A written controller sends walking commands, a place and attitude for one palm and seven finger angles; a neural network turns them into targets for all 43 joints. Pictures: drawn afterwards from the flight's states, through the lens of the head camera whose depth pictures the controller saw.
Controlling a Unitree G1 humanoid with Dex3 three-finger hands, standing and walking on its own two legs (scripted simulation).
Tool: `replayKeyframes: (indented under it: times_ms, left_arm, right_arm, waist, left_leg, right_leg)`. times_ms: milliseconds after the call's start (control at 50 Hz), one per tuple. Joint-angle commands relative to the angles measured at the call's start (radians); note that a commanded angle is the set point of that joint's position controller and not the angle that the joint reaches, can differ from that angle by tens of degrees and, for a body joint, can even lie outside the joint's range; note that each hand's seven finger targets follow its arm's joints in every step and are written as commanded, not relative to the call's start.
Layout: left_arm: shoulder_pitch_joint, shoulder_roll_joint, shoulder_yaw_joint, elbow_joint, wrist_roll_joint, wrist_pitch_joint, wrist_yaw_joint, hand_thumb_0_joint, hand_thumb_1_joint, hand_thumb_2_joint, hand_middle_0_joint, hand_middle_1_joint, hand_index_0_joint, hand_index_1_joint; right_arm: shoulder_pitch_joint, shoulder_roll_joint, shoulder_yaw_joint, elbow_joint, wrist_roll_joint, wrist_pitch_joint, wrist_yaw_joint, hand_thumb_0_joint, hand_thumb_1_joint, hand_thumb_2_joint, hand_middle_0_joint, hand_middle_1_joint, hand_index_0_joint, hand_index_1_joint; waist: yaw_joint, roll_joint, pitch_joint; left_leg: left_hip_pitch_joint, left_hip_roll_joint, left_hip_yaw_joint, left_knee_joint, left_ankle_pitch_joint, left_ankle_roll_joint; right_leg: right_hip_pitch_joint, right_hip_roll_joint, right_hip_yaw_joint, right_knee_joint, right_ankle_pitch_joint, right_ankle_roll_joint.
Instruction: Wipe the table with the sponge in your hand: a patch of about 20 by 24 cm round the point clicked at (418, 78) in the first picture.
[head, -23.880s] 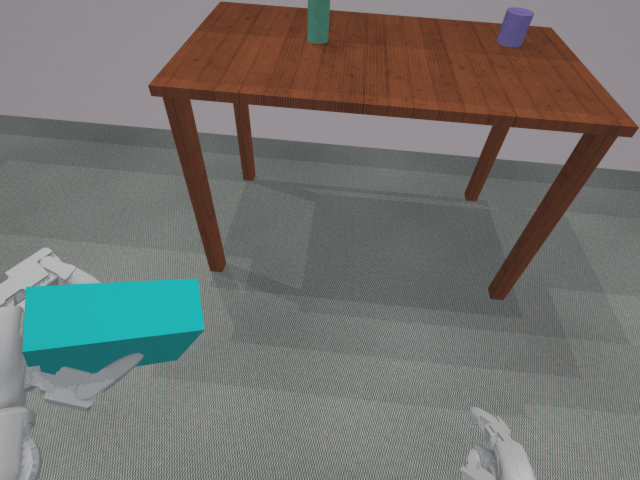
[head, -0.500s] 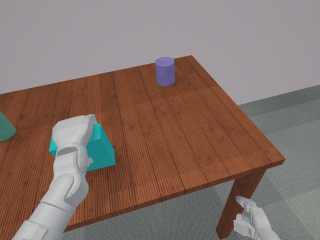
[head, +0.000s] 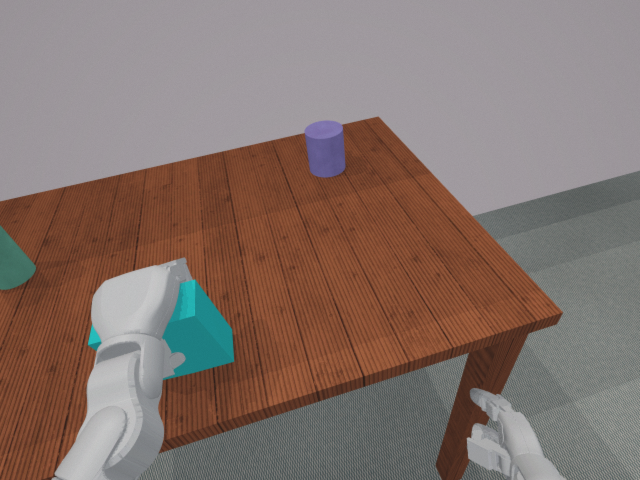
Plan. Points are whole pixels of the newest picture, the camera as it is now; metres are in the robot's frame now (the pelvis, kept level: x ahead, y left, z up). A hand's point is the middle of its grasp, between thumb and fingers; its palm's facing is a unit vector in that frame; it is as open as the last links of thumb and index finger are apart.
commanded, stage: slide across to the third lane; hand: left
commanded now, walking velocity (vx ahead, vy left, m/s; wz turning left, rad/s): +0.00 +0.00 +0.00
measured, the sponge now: (177, 343) +0.26 +0.23 +0.06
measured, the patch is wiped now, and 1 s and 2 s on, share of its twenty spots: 0.75 0.85 0.95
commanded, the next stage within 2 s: wipe forward along the third lane in 0.64 s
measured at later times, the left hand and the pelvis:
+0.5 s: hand (202, 317) +0.27 +0.18 +0.11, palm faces +0.10 -0.09 -0.99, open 9.4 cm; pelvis -0.02 -0.01 +0.00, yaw +1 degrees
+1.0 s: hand (231, 298) +0.30 +0.16 +0.11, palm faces +0.09 -0.11 -0.99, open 9.4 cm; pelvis -0.02 -0.02 +0.00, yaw +0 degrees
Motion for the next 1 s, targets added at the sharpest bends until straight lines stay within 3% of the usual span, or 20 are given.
replayKeyframes:
  times_ms: [0, 20, 100, 160, 200, 260, 300, 380, 400, 460, 500, 520, 640, 780, 800, 820, 880, 900, 920, 980]
  left_arm:
    - [-0.057, 0.092, 0.034, -0.1, -0.038, 0.01, -0.016, 0.0, 0.1, 1.3, -1.2, -1.6, -1.2, -1.6]
    - [-0.117, 0.042, -0.016, -0.114, -0.04, 0.011, -0.015, 0.0, 0.1, 1.3, -1.2, -1.6, -1.2, -1.6]
    - [-0.277, 0.06, -0.034, -0.069, -0.027, 0.005, -0.008, 0.0, 0.1, 1.3, -1.2, -1.6, -1.2, -1.6]
    - [-0.313, 0.0, -0.097, -0.031, -0.026, -0.004, -0.012, 0.0, 0.1, 1.3, -1.2, -1.6, -1.2, -1.6]
    - [-0.374, 0.057, -0.052, -0.065, -0.029, -0.018, -0.009, 0.0, 0.1, 1.3, -1.2, -1.6, -1.2, -1.6]
    - [-0.379, -0.019, -0.109, -0.031, -0.048, -0.035, -0.009, 0.0, 0.1, 1.3, -1.2, -1.6, -1.2, -1.6]
    - [-0.407, 0.014, -0.081, -0.029, -0.04, -0.034, -0.001, 0.0, 0.1, 1.3, -1.2, -1.6, -1.2, -1.6]
    - [-0.43, -0.036, -0.124, -0.014, -0.03, -0.027, 0.016, 0.0, 0.1, 1.3, -1.2, -1.6, -1.2, -1.6]
    - [-0.442, 0.001, -0.088, -0.006, -0.029, -0.023, 0.023, 0.0, 0.1, 1.3, -1.2, -1.6, -1.2, -1.6]
    - [-0.474, -0.055, -0.132, 0.035, -0.038, -0.019, 0.033, 0.0, 0.1, 1.3, -1.2, -1.6, -1.2, -1.6]
    - [-0.482, -0.005, -0.086, 0.039, -0.03, -0.016, 0.045, 0.0, 0.1, 1.3, -1.2, -1.6, -1.2, -1.6]
    - [-0.482, -0.06, -0.129, 0.036, -0.035, -0.012, 0.043, 0.0, 0.1, 1.3, -1.2, -1.6, -1.2, -1.6]
    - [-0.532, -0.116, -0.189, 0.049, -0.035, -0.014, 0.052, 0.0, 0.1, 1.3, -1.2, -1.6, -1.2, -1.6]
    - [-0.577, -0.049, -0.111, 0.158, -0.037, 0.002, 0.066, 0.0, 0.1, 1.3, -1.2, -1.6, -1.2, -1.6]
    - [-0.577, 0.024, -0.052, 0.172, -0.026, 0.007, 0.071, 0.0, 0.1, 1.3, -1.2, -1.6, -1.2, -1.6]
    - [-0.595, -0.065, -0.122, 0.171, -0.033, 0.012, 0.065, 0.0, 0.1, 1.3, -1.2, -1.6, -1.2, -1.6]
    - [-0.619, -0.033, -0.097, 0.25, -0.017, 0.024, 0.063, 0.0, 0.1, 1.3, -1.2, -1.6, -1.2, -1.6]
    - [-0.62, 0.044, -0.033, 0.264, -0.008, 0.029, 0.067, 0.0, 0.1, 1.3, -1.2, -1.6, -1.2, -1.6]
    - [-0.639, -0.029, -0.093, 0.268, -0.006, 0.038, 0.061, 0.0, 0.1, 1.3, -1.2, -1.6, -1.2, -1.6]
    - [-0.642, -0.013, -0.076, 0.329, -0.002, 0.059, 0.053, 0.0, 0.1, 1.3, -1.2, -1.6, -1.2, -1.6]
  right_arm:
    - [-0.287, -0.081, -0.036, -0.206, 0.0, -0.074, -0.002, 0.0, -0.9, -0.9, 0.2, 0.3, 0.2, 0.3]
    - [-0.281, -0.071, -0.033, -0.213, 0.001, -0.078, -0.007, 0.0, -0.9, -0.9, 0.2, 0.3, 0.2, 0.3]
    - [-0.298, -0.069, -0.028, -0.19, 0.004, -0.095, -0.027, 0.0, -0.9, -0.9, 0.2, 0.3, 0.2, 0.3]
    - [-0.295, -0.061, -0.028, -0.183, 0.004, -0.115, -0.026, 0.0, -0.9, -0.9, 0.2, 0.3, 0.2, 0.3]
    - [-0.308, -0.062, -0.029, -0.181, 0.001, -0.125, -0.031, 0.0, -0.9, -0.9, 0.2, 0.3, 0.2, 0.3]
    - [-0.297, -0.054, -0.028, -0.17, 0.001, -0.138, -0.025, 0.0, -0.9, -0.9, 0.2, 0.3, 0.2, 0.3]
    - [-0.314, -0.057, -0.027, -0.165, 0.001, -0.141, -0.024, 0.0, -0.9, -0.9, 0.2, 0.3, 0.2, 0.3]
    - [-0.317, -0.049, -0.028, -0.153, 0.002, -0.137, -0.009, 0.0, -0.9, -0.9, 0.2, 0.3, 0.2, 0.3]
    - [-0.323, -0.054, -0.03, -0.153, 0.0, -0.138, -0.011, 0.0, -0.9, -0.9, 0.2, 0.3, 0.2, 0.3]
    - [-0.32, -0.05, -0.028, -0.144, 0.002, -0.135, -0.01, 0.0, -0.9, -0.9, 0.2, 0.3, 0.2, 0.3]
    - [-0.324, -0.052, -0.031, -0.14, 0.0, -0.133, -0.009, 0.0, -0.9, -0.9, 0.2, 0.3, 0.2, 0.3]
    - [-0.329, -0.045, -0.027, -0.15, 0.002, -0.131, -0.008, 0.0, -0.9, -0.9, 0.2, 0.3, 0.2, 0.3]
    - [-0.328, -0.04, -0.029, -0.144, 0.007, -0.119, 0.009, 0.0, -0.9, -0.9, 0.2, 0.3, 0.2, 0.3]
    - [-0.318, -0.049, -0.029, -0.123, 0.004, -0.095, -0.008, 0.0, -0.9, -0.9, 0.2, 0.3, 0.2, 0.3]
    - [-0.317, -0.061, -0.031, -0.117, 0.001, -0.09, -0.013, 0.0, -0.9, -0.9, 0.2, 0.3, 0.2, 0.3]
    - [-0.323, -0.047, -0.024, -0.135, 0.005, -0.092, -0.014, 0.0, -0.9, -0.9, 0.2, 0.3, 0.2, 0.3]
    - [-0.312, -0.055, -0.026, -0.118, 0.005, -0.08, -0.021, 0.0, -0.9, -0.9, 0.2, 0.3, 0.2, 0.3]
    - [-0.307, -0.066, -0.029, -0.113, 0.001, -0.075, -0.026, 0.0, -0.9, -0.9, 0.2, 0.3, 0.2, 0.3]
    - [-0.31, -0.057, -0.024, -0.127, 0.004, -0.076, -0.028, 0.0, -0.9, -0.9, 0.2, 0.3, 0.2, 0.3]
    - [-0.304, -0.065, -0.025, -0.118, 0.006, -0.064, -0.03, 0.0, -0.9, -0.9, 0.2, 0.3, 0.2, 0.3]
  waist:
    - [0.021, -0.179, -0.084]
    - [0.012, -0.19, -0.104]
    - [0.003, -0.164, -0.066]
    - [0.009, -0.151, -0.097]
    - [0.012, -0.162, -0.146]
    - [0.008, -0.166, -0.125]
    - [0.013, -0.181, -0.121]
    - [0.016, -0.168, -0.127]
    - [0.017, -0.183, -0.119]
    - [0.012, -0.169, -0.099]
    - [0.021, -0.18, -0.117]
    - [0.018, -0.178, -0.119]
    - [0.004, -0.174, -0.13]
    - [0.007, -0.211, -0.106]
    - [0.011, -0.189, -0.103]
    - [0.007, -0.195, -0.116]
    - [0.002, -0.179, -0.101]
    - [0.007, -0.184, -0.102]
    - [0.002, -0.184, -0.135]
    - [-0.001, -0.195, -0.127]
  left_leg:
    - [0.105, -0.047, -0.011, -0.04, 0.193, 0.06]
    - [0.105, -0.051, -0.001, -0.035, 0.187, 0.066]
    - [0.126, -0.047, -0.017, -0.059, 0.112, 0.062]
    - [0.136, -0.053, -0.017, -0.06, 0.115, 0.066]
    - [0.158, -0.054, -0.023, -0.059, 0.12, 0.065]
    - [0.156, -0.056, -0.018, -0.059, 0.129, 0.064]
    - [0.159, -0.054, -0.022, -0.067, 0.114, 0.06]
    - [0.16, -0.053, -0.011, -0.071, 0.137, 0.056]
    - [0.162, -0.051, -0.016, -0.076, 0.118, 0.055]
    - [0.162, -0.053, -0.005, -0.078, 0.108, 0.055]
    - [0.165, -0.054, -0.008, -0.079, 0.111, 0.054]
    - [0.164, -0.056, 0.002, -0.075, 0.12, 0.055]
    - [0.179, -0.055, 0.004, -0.07, 0.133, 0.054]
    - [0.159, -0.053, 0.017, -0.075, 0.121, 0.053]
    - [0.158, -0.051, 0.012, -0.079, 0.113, 0.05]
    - [0.152, -0.056, 0.021, -0.076, 0.123, 0.054]
    - [0.139, -0.055, 0.023, -0.078, 0.108, 0.05]
    - [0.135, -0.054, 0.018, -0.08, 0.1, 0.05]
    - [0.133, -0.059, 0.027, -0.075, 0.116, 0.053]
    - [0.118, -0.058, 0.029, -0.069, 0.13, 0.05]
  right_leg:
    - [-0.037, 0.038, 0.031, -0.108, 0.306, -0.028]
    - [-0.038, 0.033, 0.012, -0.106, 0.297, -0.021]
    - [-0.092, 0.037, 0.026, -0.135, 0.155, -0.029]
    - [-0.083, 0.033, -0.001, -0.124, 0.158, -0.029]
    - [-0.059, 0.035, 0.023, -0.126, 0.162, -0.034]
    - [-0.068, 0.03, -0.001, -0.13, 0.18, -0.029]
    - [-0.065, 0.031, 0.018, -0.139, 0.155, -0.033]
    - [-0.059, 0.027, -0.002, -0.136, 0.175, -0.031]
    - [-0.059, 0.032, 0.013, -0.142, 0.146, -0.036]
    - [-0.07, 0.028, 0.0, -0.154, 0.141, -0.033]
    - [-0.055, 0.029, 0.019, -0.153, 0.139, -0.037]
    - [-0.055, 0.027, 0.004, -0.153, 0.15, -0.034]
    - [-0.064, 0.026, 0.003, -0.151, 0.167, -0.035]
    - [-0.056, 0.019, 0.019, -0.175, 0.172, -0.029]
    - [-0.055, 0.022, 0.042, -0.177, 0.157, -0.037]
    - [-0.047, 0.018, 0.017, -0.165, 0.178, -0.031]
    - [-0.065, 0.018, 0.025, -0.172, 0.157, -0.032]
    - [-0.06, 0.02, 0.044, -0.176, 0.147, -0.036]
    - [-0.044, 0.017, 0.025, -0.161, 0.18, -0.032]
    - [-0.043, 0.015, 0.029, -0.157, 0.222, -0.03]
